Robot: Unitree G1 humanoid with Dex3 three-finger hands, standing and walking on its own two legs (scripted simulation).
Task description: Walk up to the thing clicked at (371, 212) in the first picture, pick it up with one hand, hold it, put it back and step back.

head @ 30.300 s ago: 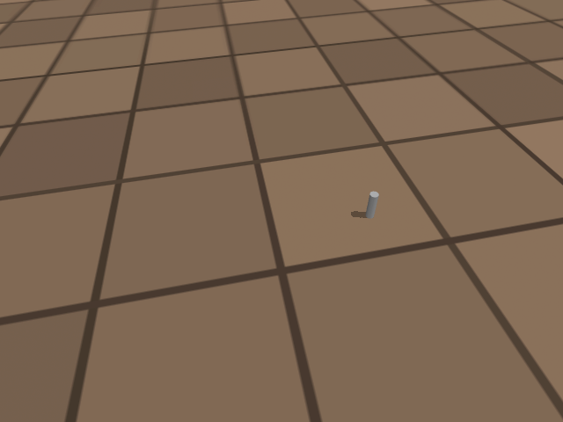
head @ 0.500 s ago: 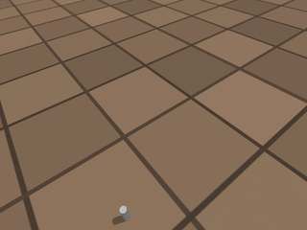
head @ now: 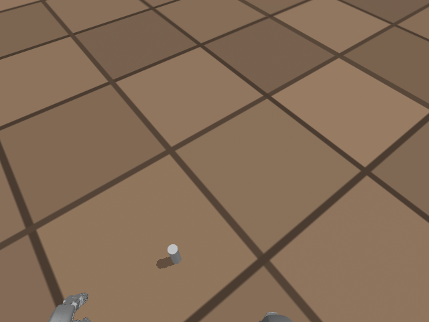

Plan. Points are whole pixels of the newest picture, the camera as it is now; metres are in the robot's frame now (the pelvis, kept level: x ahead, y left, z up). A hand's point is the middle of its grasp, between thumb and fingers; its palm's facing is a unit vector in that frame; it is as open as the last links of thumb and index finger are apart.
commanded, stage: step back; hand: left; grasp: from the side
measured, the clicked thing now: (174, 254) +0.45 +0.19 -0.68
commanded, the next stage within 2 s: none
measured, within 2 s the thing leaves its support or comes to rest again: neither
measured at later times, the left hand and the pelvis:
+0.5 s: hand out of the picture +0.02 +0.25 -0.13, palm faces -0.07 -0.91 -0.40, open 7.4 cm; pelvis -0.09 +0.00 +0.01, yaw -4 degrees
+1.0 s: hand out of the picture -0.12 +0.28 -0.14, palm faces -0.09 -0.92 -0.38, open 7.4 cm; pelvis -0.23 +0.01 +0.01, yaw -5 degrees
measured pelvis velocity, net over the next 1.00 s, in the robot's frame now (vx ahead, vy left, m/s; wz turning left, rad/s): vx -0.23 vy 0.01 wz -0.09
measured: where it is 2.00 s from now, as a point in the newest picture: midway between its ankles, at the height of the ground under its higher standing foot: outside the picture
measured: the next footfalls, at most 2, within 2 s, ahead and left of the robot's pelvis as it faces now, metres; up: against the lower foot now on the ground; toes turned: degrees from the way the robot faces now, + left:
right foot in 0.34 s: -0.04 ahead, -0.13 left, +0.00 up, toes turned -1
left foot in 0.66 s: -0.10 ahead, +0.12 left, +0.00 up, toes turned -4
